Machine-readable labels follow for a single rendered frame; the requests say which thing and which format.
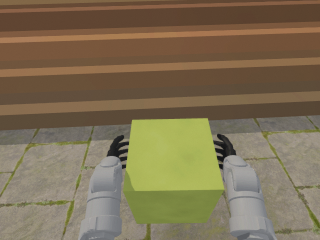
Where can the carton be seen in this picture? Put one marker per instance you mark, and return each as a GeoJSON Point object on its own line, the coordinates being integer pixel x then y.
{"type": "Point", "coordinates": [172, 172]}

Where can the right robot hand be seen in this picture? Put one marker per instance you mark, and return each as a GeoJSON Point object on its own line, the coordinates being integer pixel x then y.
{"type": "Point", "coordinates": [227, 150]}

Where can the robot left forearm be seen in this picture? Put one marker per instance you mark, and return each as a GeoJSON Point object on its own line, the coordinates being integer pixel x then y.
{"type": "Point", "coordinates": [102, 217]}

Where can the robot right forearm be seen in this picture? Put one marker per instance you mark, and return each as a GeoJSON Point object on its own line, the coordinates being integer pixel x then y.
{"type": "Point", "coordinates": [249, 219]}

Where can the left robot hand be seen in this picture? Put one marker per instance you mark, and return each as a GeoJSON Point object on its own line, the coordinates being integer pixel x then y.
{"type": "Point", "coordinates": [114, 149]}

